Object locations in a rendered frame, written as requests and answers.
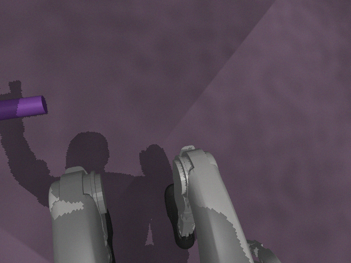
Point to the right robot foot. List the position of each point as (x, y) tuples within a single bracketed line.
[(172, 212)]

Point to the left robot foot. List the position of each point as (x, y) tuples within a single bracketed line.
[(109, 238)]

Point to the can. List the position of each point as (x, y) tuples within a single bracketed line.
[(22, 107)]

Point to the right robot hand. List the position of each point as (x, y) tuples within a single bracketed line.
[(264, 255)]

